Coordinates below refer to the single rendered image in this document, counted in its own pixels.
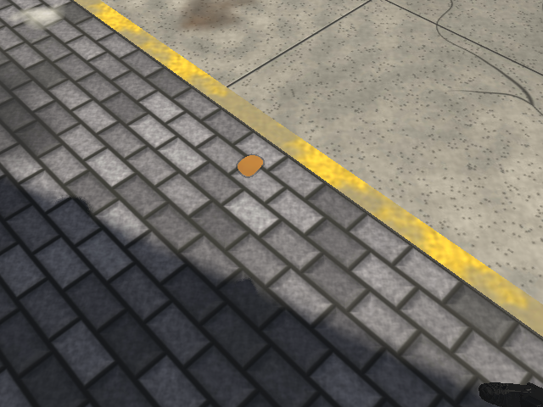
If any right robot hand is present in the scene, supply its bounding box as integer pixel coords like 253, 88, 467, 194
479, 382, 543, 407

